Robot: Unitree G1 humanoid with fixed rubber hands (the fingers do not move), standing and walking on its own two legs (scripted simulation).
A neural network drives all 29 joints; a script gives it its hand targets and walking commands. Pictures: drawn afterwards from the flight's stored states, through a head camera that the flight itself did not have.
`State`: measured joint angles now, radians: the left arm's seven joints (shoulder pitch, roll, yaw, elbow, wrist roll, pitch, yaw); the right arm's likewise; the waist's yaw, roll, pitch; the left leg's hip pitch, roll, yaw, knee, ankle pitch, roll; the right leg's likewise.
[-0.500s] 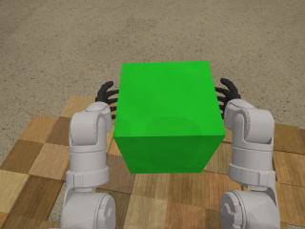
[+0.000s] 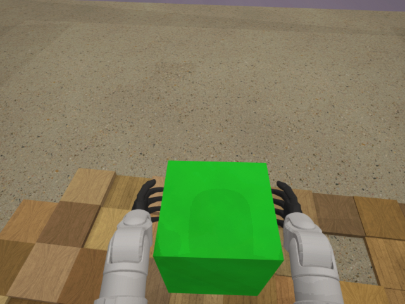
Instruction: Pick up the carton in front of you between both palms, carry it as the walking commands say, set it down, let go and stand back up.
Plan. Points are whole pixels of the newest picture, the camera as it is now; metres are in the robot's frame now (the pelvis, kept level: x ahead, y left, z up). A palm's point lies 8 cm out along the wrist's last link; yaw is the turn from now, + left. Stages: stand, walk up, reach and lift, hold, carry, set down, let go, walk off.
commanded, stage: carry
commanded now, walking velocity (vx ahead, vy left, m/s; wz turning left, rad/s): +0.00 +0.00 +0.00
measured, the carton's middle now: (214, 231) +0.29 +0.00 -0.06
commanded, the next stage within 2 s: none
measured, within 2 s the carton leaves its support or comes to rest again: neither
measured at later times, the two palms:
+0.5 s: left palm (143, 205) +0.30 +0.14 +0.04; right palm (293, 203) +0.30 -0.16 +0.04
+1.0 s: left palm (143, 224) +0.26 +0.13 +0.04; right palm (301, 220) +0.27 -0.16 +0.04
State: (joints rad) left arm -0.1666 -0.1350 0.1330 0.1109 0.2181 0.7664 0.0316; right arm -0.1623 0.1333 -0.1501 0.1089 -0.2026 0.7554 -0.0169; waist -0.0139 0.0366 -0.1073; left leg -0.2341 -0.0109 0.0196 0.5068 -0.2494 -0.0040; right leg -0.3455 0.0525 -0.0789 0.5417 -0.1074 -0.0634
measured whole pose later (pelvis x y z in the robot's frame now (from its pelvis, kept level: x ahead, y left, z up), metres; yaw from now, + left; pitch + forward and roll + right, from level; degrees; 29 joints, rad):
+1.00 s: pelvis -0.02 -0.02 +0.00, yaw +1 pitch +2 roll -2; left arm -0.21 -0.14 0.17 0.23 0.24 0.74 0.03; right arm -0.21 0.14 -0.19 0.22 -0.25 0.73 0.00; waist 0.00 0.04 -0.16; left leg -0.19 0.02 0.00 0.46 -0.27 0.03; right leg -0.32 0.07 -0.13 0.54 -0.09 -0.06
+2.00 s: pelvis -0.04 -0.01 +0.00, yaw +1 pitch +2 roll -2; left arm -0.29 -0.11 0.14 0.03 0.16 0.93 0.06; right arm -0.29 0.12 -0.17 0.02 -0.17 0.92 -0.04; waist 0.01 0.03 -0.12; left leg -0.21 0.01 0.01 0.44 -0.23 0.04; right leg -0.34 0.06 -0.11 0.52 -0.05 -0.05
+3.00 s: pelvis +0.11 -0.07 -0.01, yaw -1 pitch +5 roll +2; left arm -0.58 -0.05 0.22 -0.02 0.07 1.21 0.13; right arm -0.64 0.01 -0.19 0.04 -0.04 1.20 -0.12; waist 0.01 0.00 0.02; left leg -0.61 0.04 0.07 0.93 -0.31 0.00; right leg -0.14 0.02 -0.08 0.37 -0.32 -0.08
